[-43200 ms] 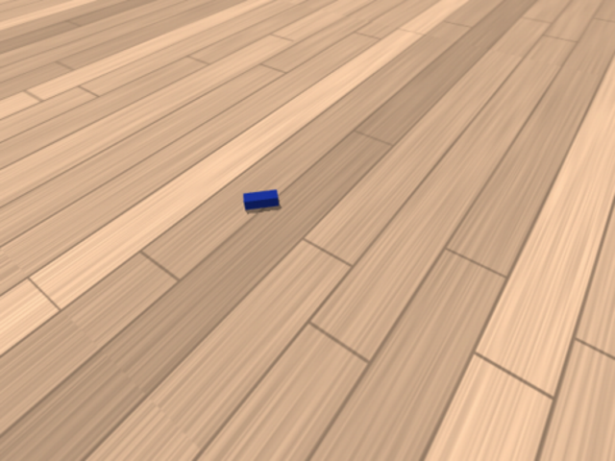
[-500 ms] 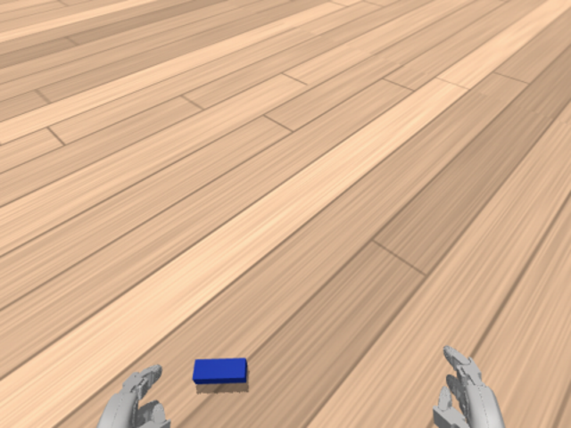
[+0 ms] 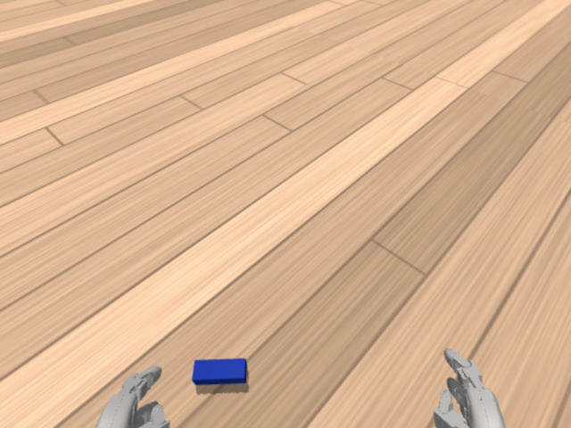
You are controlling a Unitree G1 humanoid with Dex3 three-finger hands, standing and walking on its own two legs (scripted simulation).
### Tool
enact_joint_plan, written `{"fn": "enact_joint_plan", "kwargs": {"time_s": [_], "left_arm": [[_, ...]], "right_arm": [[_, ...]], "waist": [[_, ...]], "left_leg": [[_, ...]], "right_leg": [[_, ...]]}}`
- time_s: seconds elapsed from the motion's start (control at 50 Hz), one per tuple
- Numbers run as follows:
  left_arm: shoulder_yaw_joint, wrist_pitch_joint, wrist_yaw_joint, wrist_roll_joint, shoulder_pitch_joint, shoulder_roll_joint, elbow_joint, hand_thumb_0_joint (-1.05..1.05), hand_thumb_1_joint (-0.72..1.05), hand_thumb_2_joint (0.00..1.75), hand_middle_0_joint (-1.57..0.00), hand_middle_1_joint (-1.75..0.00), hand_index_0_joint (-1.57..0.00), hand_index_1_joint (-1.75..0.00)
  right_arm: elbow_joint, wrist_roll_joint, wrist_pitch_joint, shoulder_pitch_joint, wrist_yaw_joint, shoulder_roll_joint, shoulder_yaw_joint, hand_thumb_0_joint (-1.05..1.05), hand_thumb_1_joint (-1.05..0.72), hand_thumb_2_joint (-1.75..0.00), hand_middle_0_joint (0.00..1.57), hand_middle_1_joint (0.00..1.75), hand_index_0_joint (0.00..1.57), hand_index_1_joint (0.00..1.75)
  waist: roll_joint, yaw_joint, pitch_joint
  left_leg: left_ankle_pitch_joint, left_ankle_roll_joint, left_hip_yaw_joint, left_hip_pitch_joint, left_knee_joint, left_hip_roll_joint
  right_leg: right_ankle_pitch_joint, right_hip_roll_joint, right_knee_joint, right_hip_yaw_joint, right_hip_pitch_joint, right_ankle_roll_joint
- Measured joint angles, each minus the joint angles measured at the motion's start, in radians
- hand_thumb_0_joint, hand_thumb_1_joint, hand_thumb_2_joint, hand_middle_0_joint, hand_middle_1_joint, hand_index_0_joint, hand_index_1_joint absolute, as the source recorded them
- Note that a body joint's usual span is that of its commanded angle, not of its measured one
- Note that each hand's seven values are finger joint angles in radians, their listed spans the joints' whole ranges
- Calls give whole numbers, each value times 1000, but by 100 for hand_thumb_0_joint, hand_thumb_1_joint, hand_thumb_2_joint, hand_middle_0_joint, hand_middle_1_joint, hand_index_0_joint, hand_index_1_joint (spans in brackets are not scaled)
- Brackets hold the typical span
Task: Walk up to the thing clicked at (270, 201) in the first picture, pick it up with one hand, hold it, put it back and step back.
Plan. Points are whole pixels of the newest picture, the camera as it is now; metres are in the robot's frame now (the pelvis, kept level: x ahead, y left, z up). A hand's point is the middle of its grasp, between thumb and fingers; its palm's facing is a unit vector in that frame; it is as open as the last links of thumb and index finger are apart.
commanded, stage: home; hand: left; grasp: from above
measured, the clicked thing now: (220, 371) +0.43 +0.23 -0.69
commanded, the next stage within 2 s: stand in 0.36 s
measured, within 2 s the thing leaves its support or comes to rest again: neither
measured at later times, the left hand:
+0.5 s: hand (166, 426) +0.17 +0.18 -0.06, palm faces +0.02 -0.97 -0.26, open 7.4 cm
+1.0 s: hand out of the picture +0.05 +0.23 -0.11, palm faces +0.01 -0.95 -0.33, open 7.4 cm
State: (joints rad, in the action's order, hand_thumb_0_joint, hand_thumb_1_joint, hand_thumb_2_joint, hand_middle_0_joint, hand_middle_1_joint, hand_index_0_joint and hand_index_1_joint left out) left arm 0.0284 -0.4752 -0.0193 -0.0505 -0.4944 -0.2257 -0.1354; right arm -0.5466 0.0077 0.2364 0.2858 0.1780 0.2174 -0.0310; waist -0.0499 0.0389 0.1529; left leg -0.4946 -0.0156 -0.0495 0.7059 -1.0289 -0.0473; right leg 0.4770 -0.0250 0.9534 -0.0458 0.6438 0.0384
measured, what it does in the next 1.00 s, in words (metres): rises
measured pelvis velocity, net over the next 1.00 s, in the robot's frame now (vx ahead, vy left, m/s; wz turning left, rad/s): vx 0.00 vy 0.00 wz -0.02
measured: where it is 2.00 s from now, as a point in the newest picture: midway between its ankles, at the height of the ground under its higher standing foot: outside the picture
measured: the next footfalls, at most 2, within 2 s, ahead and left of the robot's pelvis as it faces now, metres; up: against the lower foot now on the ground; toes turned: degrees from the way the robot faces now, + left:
none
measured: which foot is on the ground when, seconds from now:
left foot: down 0.00-1.00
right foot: down 0.00-1.00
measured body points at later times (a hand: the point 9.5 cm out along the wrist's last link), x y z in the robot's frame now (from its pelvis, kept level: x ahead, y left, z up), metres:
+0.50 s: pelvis +0.00 +0.00 +0.00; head +0.03 +0.00 +0.45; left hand +0.16 +0.23 -0.04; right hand +0.16 -0.25 -0.07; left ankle +0.01 +0.12 -0.68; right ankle +0.00 -0.15 -0.68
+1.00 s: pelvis +0.00 +0.00 +0.06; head +0.02 +0.00 +0.50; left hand +0.05 +0.28 -0.08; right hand +0.07 -0.28 -0.08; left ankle +0.01 +0.12 -0.68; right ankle +0.00 -0.15 -0.68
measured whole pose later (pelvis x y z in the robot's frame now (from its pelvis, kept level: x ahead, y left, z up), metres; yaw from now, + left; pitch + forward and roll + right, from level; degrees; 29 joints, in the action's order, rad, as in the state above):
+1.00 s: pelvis +0.00 +0.00 +0.06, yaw -1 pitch -3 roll +0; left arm 0.04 -0.02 -0.03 0.03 -0.22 -0.27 1.02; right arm -1.02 -0.04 0.01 0.19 0.02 0.28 0.04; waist -0.01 -0.02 -0.06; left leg -0.29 0.00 0.02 0.21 -0.54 -0.01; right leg 0.29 -0.06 0.53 0.00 0.20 0.05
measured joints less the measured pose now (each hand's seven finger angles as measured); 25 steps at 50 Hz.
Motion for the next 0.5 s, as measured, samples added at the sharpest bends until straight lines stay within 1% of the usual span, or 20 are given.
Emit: {"fn": "enact_joint_plan", "kwargs": {"time_s": [0.46, 0.48, 0.5], "left_arm": [[-1, 5, -1, -2, -6, -1, -7, 1, 90, 90, -20, -29, -20, -29], [-13, 57, -6, 19, 22, -9, 43, 1, 90, 90, -20, -29, -20, -29], [-24, 132, -11, 44, 73, -18, 136, 1, 90, 90, -20, -30, -20, -29]], "right_arm": [[8, 2, -4, -4, -1, 0, 2, 1, -90, -90, 20, 30, 20, 30], [-12, -26, -9, -17, -10, 0, 10, 1, -90, -90, 20, 30, 20, 30], [-51, -54, -32, -40, -29, 6, 15, 1, -90, -90, 20, 30, 20, 30]], "waist": [[0, -1, 1], [7, -10, -28], [18, -26, -65]], "left_leg": [[-4, -4, -2, 3, -1, -1], [-2, -2, 3, -22, 6, 0], [5, 1, 13, -59, 23, 4]], "right_leg": [[6, 1, 4, -2, 4, -3], [6, 0, 3, 3, -17, -4], [2, -4, -3, 12, -46, -6]]}}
